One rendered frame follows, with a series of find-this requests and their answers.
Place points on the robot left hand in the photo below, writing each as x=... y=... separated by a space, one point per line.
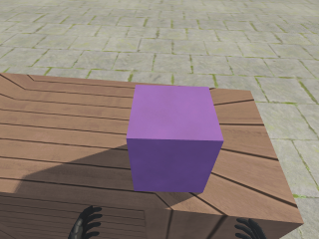
x=81 y=226

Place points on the pedestal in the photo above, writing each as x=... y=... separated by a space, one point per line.
x=63 y=148

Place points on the robot right hand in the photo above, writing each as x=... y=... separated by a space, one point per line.
x=254 y=230

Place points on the carton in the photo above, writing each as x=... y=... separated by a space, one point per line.
x=173 y=138

